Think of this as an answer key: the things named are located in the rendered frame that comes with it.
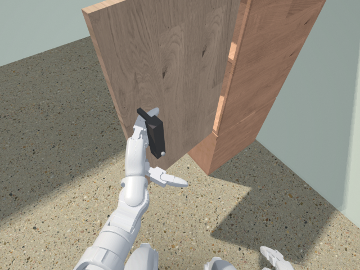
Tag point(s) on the robot left thigh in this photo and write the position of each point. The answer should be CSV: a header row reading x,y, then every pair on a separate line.
x,y
143,258

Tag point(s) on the left robot forearm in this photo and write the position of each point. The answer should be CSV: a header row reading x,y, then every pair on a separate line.
x,y
115,240

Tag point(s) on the left robot shin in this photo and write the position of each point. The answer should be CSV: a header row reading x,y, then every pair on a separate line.
x,y
145,245

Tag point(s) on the cupboard door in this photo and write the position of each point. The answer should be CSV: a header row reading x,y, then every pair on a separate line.
x,y
170,54

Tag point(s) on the right robot hand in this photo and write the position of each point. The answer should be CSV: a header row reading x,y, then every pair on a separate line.
x,y
276,259

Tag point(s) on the handle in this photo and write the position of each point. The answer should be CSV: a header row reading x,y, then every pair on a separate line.
x,y
155,133

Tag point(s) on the left robot hand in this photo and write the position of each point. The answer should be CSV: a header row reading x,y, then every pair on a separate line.
x,y
135,157

